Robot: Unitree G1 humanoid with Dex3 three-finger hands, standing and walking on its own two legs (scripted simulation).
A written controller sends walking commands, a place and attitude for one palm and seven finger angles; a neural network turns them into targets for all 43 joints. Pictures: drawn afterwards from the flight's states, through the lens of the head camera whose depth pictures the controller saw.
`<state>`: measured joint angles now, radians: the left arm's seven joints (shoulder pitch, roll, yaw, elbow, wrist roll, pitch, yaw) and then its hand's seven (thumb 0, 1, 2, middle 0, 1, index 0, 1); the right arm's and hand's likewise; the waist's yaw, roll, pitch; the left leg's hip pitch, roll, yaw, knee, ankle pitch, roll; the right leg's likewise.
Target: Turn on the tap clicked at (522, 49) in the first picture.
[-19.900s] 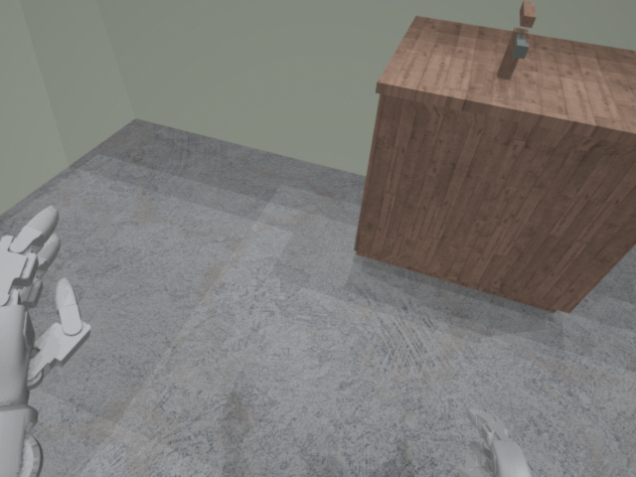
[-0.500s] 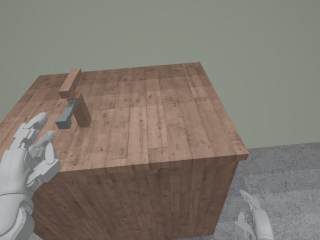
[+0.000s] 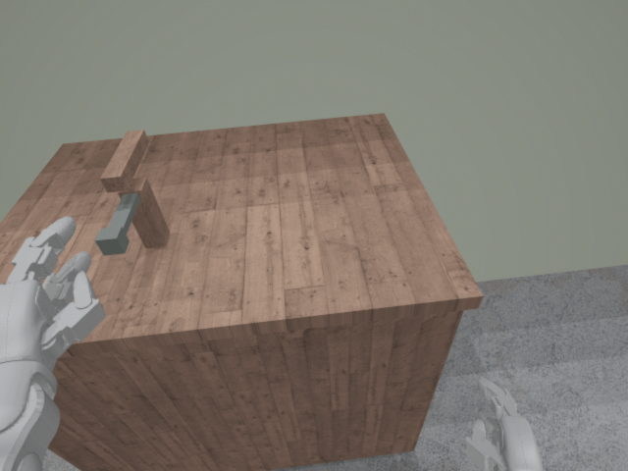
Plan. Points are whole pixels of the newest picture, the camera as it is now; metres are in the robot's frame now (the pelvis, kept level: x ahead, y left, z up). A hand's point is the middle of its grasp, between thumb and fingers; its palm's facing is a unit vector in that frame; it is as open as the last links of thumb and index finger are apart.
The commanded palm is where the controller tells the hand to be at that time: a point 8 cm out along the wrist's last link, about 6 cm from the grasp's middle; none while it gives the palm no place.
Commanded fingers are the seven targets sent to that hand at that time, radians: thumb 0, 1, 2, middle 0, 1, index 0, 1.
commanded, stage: reach beside the lever's end, fingers flat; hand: left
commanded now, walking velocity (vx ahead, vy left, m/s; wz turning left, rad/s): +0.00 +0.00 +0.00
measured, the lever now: (112, 241) +0.34 +0.32 +0.14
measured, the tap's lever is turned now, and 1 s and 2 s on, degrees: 0 0 0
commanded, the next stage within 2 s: push the lever round in 1.70 s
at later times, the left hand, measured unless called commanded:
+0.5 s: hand (83, 290) +0.24 +0.29 +0.16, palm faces +0.46 -0.88 -0.13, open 7.6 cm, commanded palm +0.20 +0.34 +0.16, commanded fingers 0.00 0.90 0.90 -0.17 -0.22 -0.17 -0.22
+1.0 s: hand (79, 275) +0.27 +0.33 +0.15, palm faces +0.45 -0.89 -0.11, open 7.7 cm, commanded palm +0.23 +0.37 +0.15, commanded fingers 0.00 0.90 0.90 -0.15 -0.16 -0.15 -0.16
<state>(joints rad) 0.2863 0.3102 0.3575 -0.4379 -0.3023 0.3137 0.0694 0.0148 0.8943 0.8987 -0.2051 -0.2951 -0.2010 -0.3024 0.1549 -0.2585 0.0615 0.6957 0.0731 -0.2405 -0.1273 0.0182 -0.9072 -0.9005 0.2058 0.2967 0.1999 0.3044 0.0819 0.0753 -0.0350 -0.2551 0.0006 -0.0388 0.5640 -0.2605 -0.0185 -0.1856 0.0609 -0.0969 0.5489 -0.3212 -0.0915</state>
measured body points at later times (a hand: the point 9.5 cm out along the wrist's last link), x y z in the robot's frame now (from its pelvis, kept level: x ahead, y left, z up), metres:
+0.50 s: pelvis -0.01 +0.01 +0.00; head -0.03 -0.02 +0.45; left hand +0.21 +0.34 +0.17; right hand +0.20 -0.22 -0.08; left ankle +0.03 +0.13 -0.73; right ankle -0.01 -0.05 -0.73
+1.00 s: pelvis +0.00 +0.02 +0.00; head -0.01 +0.00 +0.45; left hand +0.24 +0.37 +0.16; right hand +0.18 -0.22 -0.09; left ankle +0.03 +0.13 -0.73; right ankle -0.01 -0.05 -0.73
